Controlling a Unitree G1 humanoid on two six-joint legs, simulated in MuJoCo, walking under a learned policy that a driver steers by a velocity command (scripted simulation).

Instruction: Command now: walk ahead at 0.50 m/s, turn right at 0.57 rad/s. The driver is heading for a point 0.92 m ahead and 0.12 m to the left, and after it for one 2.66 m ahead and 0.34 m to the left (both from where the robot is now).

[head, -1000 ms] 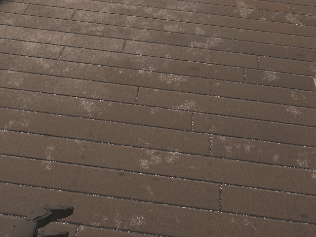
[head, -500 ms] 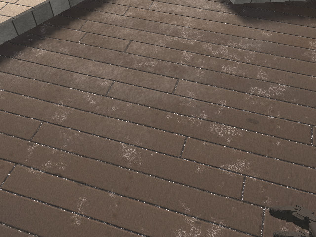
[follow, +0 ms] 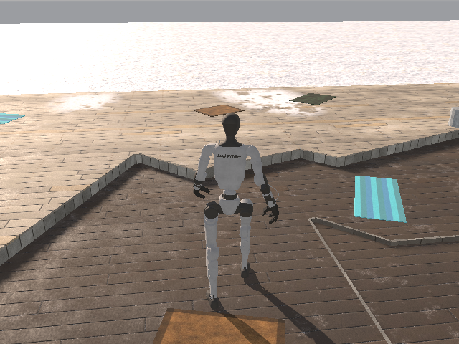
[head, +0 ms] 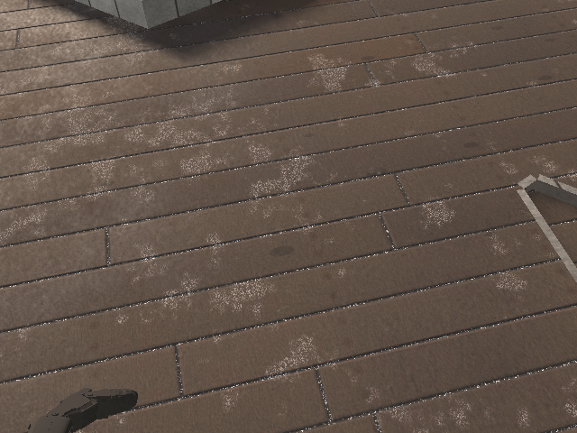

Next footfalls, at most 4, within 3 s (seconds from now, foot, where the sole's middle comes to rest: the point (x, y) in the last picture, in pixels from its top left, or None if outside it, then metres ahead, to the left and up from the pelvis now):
0.06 right None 0.20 -0.11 -0.77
0.60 left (241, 403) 0.52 0.09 -0.77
1.06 right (291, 280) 0.83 -0.06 -0.77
1.48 left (181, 269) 0.90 0.23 -0.77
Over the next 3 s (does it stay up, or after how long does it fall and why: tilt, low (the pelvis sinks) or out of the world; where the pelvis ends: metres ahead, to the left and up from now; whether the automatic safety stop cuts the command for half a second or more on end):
stays up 0.85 0.13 0.00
